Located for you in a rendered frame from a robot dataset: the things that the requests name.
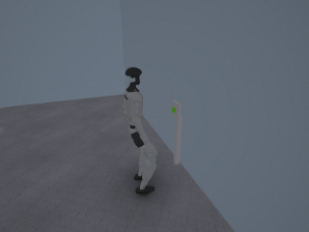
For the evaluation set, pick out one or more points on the right robot upper arm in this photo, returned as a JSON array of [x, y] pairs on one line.
[[136, 106]]

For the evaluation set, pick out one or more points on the left robot upper arm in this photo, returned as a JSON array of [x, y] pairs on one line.
[[124, 103]]

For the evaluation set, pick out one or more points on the robot head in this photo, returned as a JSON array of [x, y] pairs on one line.
[[133, 72]]

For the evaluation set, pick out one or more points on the right robot forearm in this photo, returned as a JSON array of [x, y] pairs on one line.
[[139, 127]]

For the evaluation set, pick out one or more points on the left robot foot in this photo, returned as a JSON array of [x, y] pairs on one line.
[[137, 177]]

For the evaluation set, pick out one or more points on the right robot hand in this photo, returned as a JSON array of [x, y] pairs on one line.
[[149, 148]]

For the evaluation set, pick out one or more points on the panel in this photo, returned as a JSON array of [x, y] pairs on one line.
[[178, 131]]

